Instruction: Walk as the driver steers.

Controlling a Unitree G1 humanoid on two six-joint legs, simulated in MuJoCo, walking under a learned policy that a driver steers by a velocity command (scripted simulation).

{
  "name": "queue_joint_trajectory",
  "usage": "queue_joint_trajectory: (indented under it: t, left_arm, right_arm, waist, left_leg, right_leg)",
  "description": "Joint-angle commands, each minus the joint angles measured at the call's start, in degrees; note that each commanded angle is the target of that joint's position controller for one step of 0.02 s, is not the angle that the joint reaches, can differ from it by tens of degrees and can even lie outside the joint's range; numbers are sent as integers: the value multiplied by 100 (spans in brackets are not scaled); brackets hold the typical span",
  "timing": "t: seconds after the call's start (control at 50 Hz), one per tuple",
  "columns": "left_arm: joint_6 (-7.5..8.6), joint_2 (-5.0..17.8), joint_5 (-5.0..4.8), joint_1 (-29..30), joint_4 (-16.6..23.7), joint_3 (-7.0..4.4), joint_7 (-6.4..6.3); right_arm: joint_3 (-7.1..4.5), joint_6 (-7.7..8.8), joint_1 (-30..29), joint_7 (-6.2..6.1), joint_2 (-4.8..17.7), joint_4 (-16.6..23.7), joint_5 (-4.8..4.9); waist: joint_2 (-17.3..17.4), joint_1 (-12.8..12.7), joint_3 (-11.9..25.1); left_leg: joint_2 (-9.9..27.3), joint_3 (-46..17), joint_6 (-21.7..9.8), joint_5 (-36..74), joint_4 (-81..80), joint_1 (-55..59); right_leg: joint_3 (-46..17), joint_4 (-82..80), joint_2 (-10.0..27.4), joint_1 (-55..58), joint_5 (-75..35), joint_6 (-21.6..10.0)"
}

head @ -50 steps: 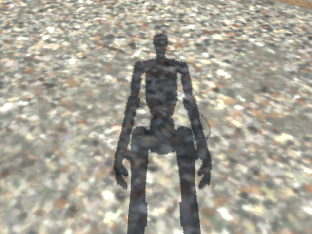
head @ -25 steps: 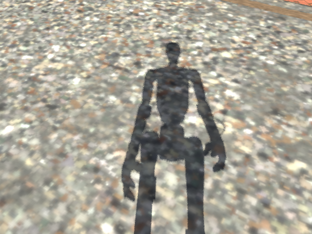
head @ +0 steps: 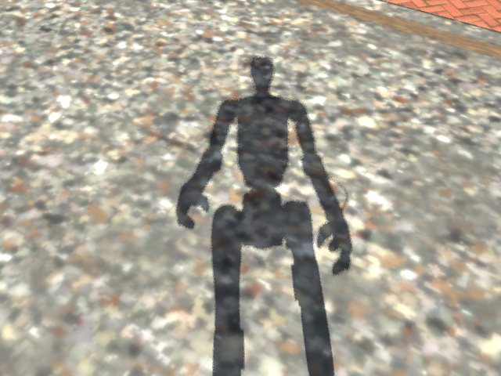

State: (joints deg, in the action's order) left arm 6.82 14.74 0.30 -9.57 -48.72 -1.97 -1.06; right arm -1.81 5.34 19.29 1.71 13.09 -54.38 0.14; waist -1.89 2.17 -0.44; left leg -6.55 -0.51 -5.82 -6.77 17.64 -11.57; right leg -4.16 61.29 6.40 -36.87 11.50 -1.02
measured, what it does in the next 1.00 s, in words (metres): walks ahead, turning left: right foot, then left foot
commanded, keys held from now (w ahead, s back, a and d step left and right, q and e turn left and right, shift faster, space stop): w+q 0.74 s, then w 0.24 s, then w+e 0.02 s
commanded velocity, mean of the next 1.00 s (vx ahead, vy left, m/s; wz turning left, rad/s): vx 0.50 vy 0.00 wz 0.48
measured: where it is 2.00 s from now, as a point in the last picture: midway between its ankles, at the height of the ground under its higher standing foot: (151, 232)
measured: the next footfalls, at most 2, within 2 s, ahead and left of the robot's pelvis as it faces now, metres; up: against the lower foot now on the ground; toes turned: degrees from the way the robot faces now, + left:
right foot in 0.24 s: +0.30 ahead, -0.15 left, +0.00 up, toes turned +11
left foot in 0.78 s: +0.48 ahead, +0.20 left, +0.00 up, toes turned +31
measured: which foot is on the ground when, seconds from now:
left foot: down 0.00-0.26, up 0.28-0.76, down 0.78-1.00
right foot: up 0.00-0.22, down 0.24-0.78, up 0.80-1.00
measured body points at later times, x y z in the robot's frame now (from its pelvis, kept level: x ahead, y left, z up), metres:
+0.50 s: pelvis +0.25 -0.05 +0.00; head +0.28 -0.05 +0.45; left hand +0.22 +0.23 -0.12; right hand +0.46 -0.27 -0.11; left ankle +0.27 +0.13 -0.66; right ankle +0.26 -0.15 -0.74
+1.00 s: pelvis +0.47 +0.12 +0.00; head +0.48 +0.14 +0.45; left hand +0.45 +0.42 -0.12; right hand +0.68 -0.07 -0.11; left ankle +0.45 +0.18 -0.74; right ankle +0.59 -0.02 -0.66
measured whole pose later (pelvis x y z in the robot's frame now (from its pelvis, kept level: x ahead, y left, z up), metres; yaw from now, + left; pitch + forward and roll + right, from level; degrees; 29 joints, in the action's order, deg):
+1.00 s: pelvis +0.47 +0.12 +0.00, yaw +31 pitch +2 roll +0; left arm 5.4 17.0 -0.4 -10.2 -45.5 -3.2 -0.2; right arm -3.5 4.2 17.0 2.0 14.1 -42.6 0.2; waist -2.3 1.0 -1.3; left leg -5.6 1.4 -6.1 -9.6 21.0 -12.9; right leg -1.9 63.6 7.9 -35.8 14.1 0.2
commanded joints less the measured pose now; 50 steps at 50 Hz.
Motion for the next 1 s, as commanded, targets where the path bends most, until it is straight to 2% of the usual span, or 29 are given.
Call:
queue_joint_trajectory:
  t: [0.02, 0.08, 0.16, 0.2, 0.22, 0.24, 0.26, 0.28, 0.3, 0.32, 0.34, 0.38, 0.44, 0.5, 0.58, 0.68, 0.72, 0.74, 0.76, 0.78, 0.8, 0.82, 0.84, 0.86, 0.88, 0.9, 0.92, 0.96, 1.0]
  left_arm:
    - [-39, 271, 47, -35, 345, -60, -74]
    - [0, 224, -32, 668, 532, -24, -18]
    - [71, 469, -119, 1081, 751, -79, 75]
    - [144, 636, -133, 880, 750, -148, 106]
    - [175, 726, -121, 451, 642, -210, 97]
    - [215, 957, -58, -325, 505, -303, 68]
    - [190, 1366, 5, -1199, 408, -413, 18]
    - [106, 1598, 20, -1449, 271, -481, 69]
    - [118, 923, 11, -1085, 461, -331, 88]
    - [101, 639, -27, -822, 518, -254, 93]
    - [79, 574, -13, -476, 557, -220, 116]
    - [55, 454, 13, -239, 494, -185, 130]
    - [101, 572, 11, -417, 328, -259, 134]
    - [66, 726, 23, -558, 208, -321, 92]
    - [-7, 897, -11, -663, 152, -354, 41]
    - [-156, 1105, -132, -962, 4, -414, 27]
    - [-224, 1272, -160, -880, 34, -458, 7]
    - [-262, 1368, -174, -848, 54, -486, -16]
    - [-304, 1375, -194, -799, 56, -478, -32]
    - [-287, 1233, -144, -873, 99, -408, -48]
    - [-169, 377, 134, -1386, 365, -133, 51]
    - [81, 583, -85, -1268, 403, -108, 143]
    - [165, 989, -347, -596, 522, -240, 175]
    - [190, 916, -328, -355, 618, -202, 146]
    - [155, 884, -190, -293, 541, -212, 87]
    - [80, 906, -109, -435, 495, -253, 73]
    - [-7, 863, -96, -588, 458, -263, 86]
    - [-137, 683, -60, -681, 433, -249, 79]
    - [-207, 587, -25, -413, 523, -231, 60]
  right_arm:
    - [-192, 117, -344, -139, 899, 510, 29]
    - [-247, 57, 38, -209, 1026, 476, 107]
    - [-267, -29, 325, -251, 999, 447, 175]
    - [-293, -86, 243, -278, 1026, 516, 135]
    - [-266, -111, 177, -283, 918, 579, 115]
    - [-178, -102, 61, -266, 657, 700, 78]
    - [-62, -60, 171, -255, 239, 862, 49]
    - [-27, 23, 697, -232, 241, 1090, 204]
    - [-158, 4, 614, -249, 853, 934, 274]
    - [-213, -39, 197, -240, 985, 972, 243]
    - [-217, -78, 67, -245, 854, 988, 185]
    - [-252, -167, -73, -197, 689, 1087, 145]
    - [-235, -259, -223, -149, 494, 1270, 142]
    - [-225, -272, -619, -123, 446, 1508, 137]
    - [-178, -241, -1359, 21, 367, 1803, 112]
    - [-174, -257, -2037, 190, 403, 2225, 142]
    - [-251, -282, -1887, 217, 552, 2289, 125]
    - [-334, -303, -1545, 207, 701, 2242, 114]
    - [-473, -309, -733, 178, 902, 2030, 112]
    - [-669, -336, 276, 68, 1271, 1740, 113]
    - [-759, -326, 465, -43, 1948, 1666, 123]
    - [-645, -245, 747, -25, 1727, 1772, 80]
    - [-544, -180, 616, 23, 1352, 1647, 16]
    - [-489, -141, 197, 29, 1193, 1667, 60]
    - [-407, -120, -310, 31, 966, 1738, 60]
    - [-339, -95, -597, 35, 773, 1791, 6]
    - [-323, -69, -685, 37, 730, 1790, -24]
    - [-340, 16, -618, 24, 808, 1672, 4]
    - [-359, 53, -456, -29, 899, 1526, -3]
  waist:
    - [452, -261, -275]
    - [568, 14, -172]
    - [608, 115, -83]
    - [716, -70, -5]
    - [750, -298, 154]
    - [588, -657, 678]
    - [-447, -866, 1465]
    - [-2208, -550, 1765]
    - [-1179, -603, 1196]
    - [-568, -611, 662]
    - [-184, -453, 435]
    - [-339, -272, 90]
    - [-293, -251, 43]
    - [-174, -317, -35]
    - [-169, -544, -214]
    - [-188, -662, -468]
    - [-351, -447, -254]
    - [-458, -216, 11]
    - [-367, 264, 444]
    - [-36, 718, 962]
    - [1661, 191, 1408]
    - [1439, 374, 2580]
    - [813, 529, 1783]
    - [599, 313, 1129]
    - [257, 57, 729]
    - [354, -179, 585]
    - [430, -313, 536]
    - [391, -406, 421]
    - [383, -359, 212]
  left_leg:
    - [1342, -1272, -965, 81, -1075, -1026]
    - [1285, -1268, -776, -6, -831, -792]
    - [1536, -1864, -658, -580, -312, -137]
    - [1561, -2137, -559, -622, 118, 37]
    - [1374, -2153, -449, -514, 520, -19]
    - [1044, -1900, -260, -470, 1550, -442]
    - [425, -1062, 59, -1479, 3423, -1644]
    - [207, -670, 148, -2750, 4802, -3280]
    - [621, -1018, 193, -2302, 5535, -3650]
    - [802, -917, 215, -1753, 5635, -3637]
    - [983, -830, 283, -1317, 5476, -3356]
    - [1241, -717, 352, -895, 5116, -3030]
    - [1295, -574, 456, -476, 4940, -3110]
    - [1299, -582, 524, 49, 4194, -3367]
    - [1263, -219, 451, 894, 2928, -3128]
    - [1148, 203, 196, 328, 2168, -3025]
    - [837, 529, -24, -239, 2024, -2376]
    - [593, 703, -153, -497, 1992, -1798]
    - [311, 796, -345, -269, 1598, -632]
    - [419, 307, -578, 17, 1418, 1165]
    - [2094, -2464, -1349, 57, 1288, 3267]
    - [2876, -4753, -1992, -832, 123, 3735]
    - [2649, -3880, -1585, -523, -17, 3255]
    - [2427, -3012, -1345, -90, 2, 2333]
    - [2175, -2363, -1141, 475, -43, 1417]
    - [1964, -1939, -1047, 902, -180, 809]
    - [1858, -1756, -1013, 1012, -359, 467]
    - [1777, -1395, -1049, 1409, -603, 157]
    - [1724, -1045, -1010, 1704, -752, 145]
  right_leg:
    - [115, -1272, -46, 420, -958, 203]
    - [150, -2490, -351, 788, -1569, 308]
    - [-54, -3257, -461, 1080, -1296, 313]
    - [-29, -3513, -496, 1517, -772, 195]
    - [47, -3713, -503, 2077, -531, 77]
    - [-283, -3720, -64, 3231, -380, -192]
    - [-1611, -3876, 1098, 4904, 62, -628]
    - [-4028, -4435, 2048, 5725, 1163, -1325]
    - [-3729, -4529, 1847, 5198, 1569, -1206]
    - [-2632, -4520, 1574, 4532, 1049, -961]
    - [-1957, -4675, 1257, 3940, 406, -832]
    - [-1022, -4982, 898, 3263, -420, -747]
    - [-266, -5165, 799, 3168, -1446, -884]
    - [194, -5228, 864, 3345, -1923, -936]
    - [818, -5255, 825, 3460, -1779, -813]
    - [1188, -4964, 1085, 4079, -2050, -654]
    - [1425, -4376, 1085, 4169, -3652, -542]
    - [1534, -3769, 1050, 4163, -4625, -488]
    - [1667, -2713, 902, 3877, -5082, -390]
    - [1688, -1262, 678, 2728, -4159, -184]
    - [1544, 912, -180, 137, 1386, 132]
    - [153, 1965, -644, -595, 2330, 134]
    - [-37, 2046, -352, -1093, 1776, 36]
    - [52, 1625, -99, -1033, 1249, -44]
    - [78, 1223, 139, -659, 869, -20]
    - [23, 916, 281, -216, 638, -7]
    - [11, 756, 328, 85, 489, 11]
    - [91, 422, 314, 187, 246, 111]
    - [130, -27, 305, -134, -266, 216]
